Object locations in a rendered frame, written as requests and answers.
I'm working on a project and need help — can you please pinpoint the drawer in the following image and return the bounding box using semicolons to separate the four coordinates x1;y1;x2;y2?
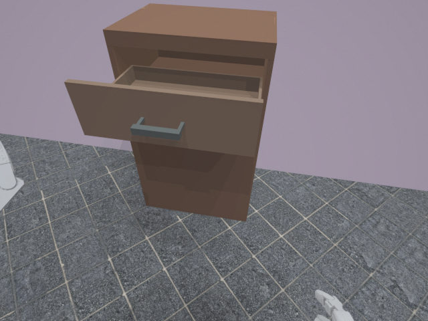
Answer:
64;65;263;157

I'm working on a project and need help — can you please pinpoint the handle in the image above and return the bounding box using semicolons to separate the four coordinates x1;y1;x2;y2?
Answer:
130;117;185;140

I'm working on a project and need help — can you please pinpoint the robot right hand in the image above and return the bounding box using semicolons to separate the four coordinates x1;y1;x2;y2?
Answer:
314;290;354;321

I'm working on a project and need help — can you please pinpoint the cabinet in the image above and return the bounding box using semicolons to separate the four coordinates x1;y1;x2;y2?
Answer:
103;3;277;222

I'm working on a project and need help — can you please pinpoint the robot left hand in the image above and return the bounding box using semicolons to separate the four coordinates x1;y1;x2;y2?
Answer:
0;141;24;211

